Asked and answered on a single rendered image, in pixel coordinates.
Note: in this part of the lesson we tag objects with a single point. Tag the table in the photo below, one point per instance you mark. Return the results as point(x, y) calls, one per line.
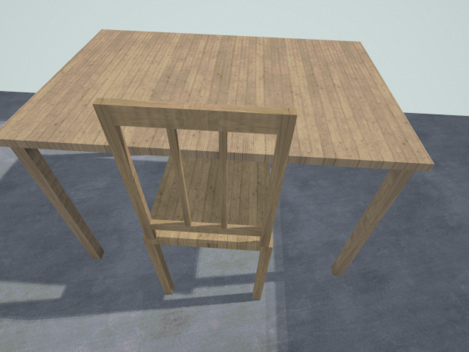
point(347, 115)

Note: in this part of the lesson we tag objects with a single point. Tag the chair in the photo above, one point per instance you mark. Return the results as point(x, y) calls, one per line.
point(202, 202)

